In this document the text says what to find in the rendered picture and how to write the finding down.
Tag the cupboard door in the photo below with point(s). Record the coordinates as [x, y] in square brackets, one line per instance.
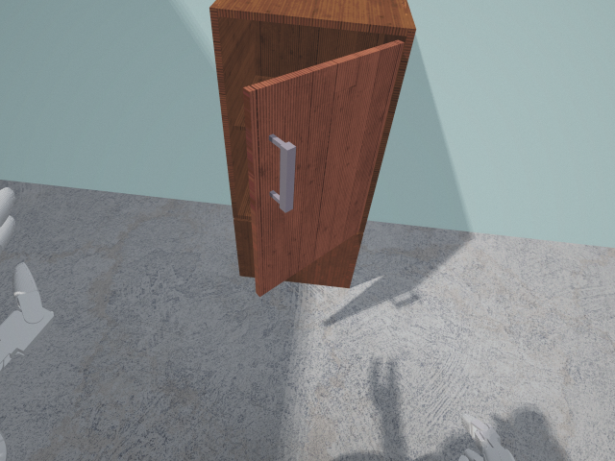
[334, 113]

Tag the handle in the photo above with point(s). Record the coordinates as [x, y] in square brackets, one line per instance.
[287, 174]

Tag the robot left hand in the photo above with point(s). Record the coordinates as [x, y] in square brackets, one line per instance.
[20, 330]

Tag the robot right hand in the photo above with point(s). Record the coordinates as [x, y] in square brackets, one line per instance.
[487, 440]

